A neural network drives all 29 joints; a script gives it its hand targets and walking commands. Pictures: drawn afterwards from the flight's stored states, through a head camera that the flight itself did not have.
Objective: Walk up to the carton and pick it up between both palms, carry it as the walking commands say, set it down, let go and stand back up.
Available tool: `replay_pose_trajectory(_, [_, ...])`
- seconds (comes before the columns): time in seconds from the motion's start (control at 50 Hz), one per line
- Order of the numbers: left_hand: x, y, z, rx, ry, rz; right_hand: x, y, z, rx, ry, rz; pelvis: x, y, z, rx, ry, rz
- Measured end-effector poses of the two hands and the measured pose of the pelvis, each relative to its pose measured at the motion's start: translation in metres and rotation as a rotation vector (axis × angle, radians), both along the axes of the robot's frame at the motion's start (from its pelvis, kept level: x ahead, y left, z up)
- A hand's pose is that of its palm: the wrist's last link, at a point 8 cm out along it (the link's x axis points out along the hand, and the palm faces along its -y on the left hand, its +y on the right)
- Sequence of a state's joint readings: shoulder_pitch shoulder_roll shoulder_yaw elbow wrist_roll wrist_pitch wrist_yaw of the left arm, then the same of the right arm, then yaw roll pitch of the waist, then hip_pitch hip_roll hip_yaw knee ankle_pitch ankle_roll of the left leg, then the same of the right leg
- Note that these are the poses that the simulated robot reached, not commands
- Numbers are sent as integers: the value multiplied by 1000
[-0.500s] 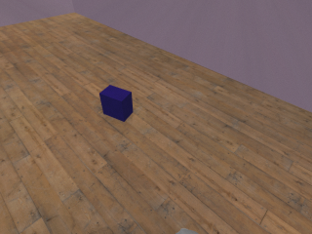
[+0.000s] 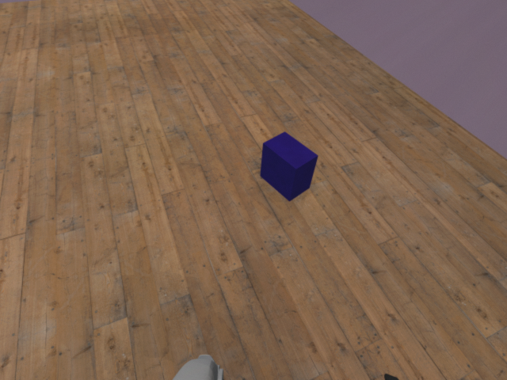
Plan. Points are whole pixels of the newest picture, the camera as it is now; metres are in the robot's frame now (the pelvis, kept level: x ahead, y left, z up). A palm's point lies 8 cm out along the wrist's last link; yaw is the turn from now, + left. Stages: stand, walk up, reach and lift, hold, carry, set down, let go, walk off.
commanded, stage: walk up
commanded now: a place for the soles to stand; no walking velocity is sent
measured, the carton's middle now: (287, 166) +1.22 -0.12 -0.64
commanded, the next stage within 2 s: none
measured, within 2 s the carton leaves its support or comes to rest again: neither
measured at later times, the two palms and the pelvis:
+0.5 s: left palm (153, 274) +0.33 +0.22 -0.12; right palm out of the picture +0.18 -0.25 -0.15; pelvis +0.21 +0.00 -0.02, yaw -4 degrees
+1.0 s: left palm (149, 247) +0.41 +0.26 -0.16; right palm (357, 222) +0.50 -0.22 -0.12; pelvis +0.41 +0.01 -0.02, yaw -1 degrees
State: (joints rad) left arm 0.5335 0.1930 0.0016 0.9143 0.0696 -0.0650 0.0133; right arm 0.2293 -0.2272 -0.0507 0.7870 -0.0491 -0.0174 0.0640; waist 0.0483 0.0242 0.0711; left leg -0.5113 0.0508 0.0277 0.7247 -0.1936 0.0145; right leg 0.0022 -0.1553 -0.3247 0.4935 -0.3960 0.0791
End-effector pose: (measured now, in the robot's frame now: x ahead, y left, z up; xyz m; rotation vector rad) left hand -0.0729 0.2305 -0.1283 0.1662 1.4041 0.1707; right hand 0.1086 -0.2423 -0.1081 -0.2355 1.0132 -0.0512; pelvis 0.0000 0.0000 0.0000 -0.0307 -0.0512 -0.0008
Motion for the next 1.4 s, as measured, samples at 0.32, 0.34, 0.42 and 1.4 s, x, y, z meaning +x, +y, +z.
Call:
replay_pose_trajectory(0.32, [285, 32, -8, -31, -329, -160, 63, 38, -16, -10, 44, -128, 127, 21, -11, 64, -9, -16])
replay_pose_trajectory(0.34, [301, 28, -5, -36, -343, -175, 62, 34, -16, -12, 60, -143, 135, 20, -10, 65, -12, -23])
replay_pose_trajectory(0.42, [356, 11, 6, -45, -374, -222, 60, 14, -22, -13, 134, -206, 171, 12, -8, 70, -24, -47])
replay_pose_trajectory(1.4, [722, -34, -1, 18, -375, -196, 417, -44, -47, -5, 242, -210, 548, -33, -23, 8, -21, -81])
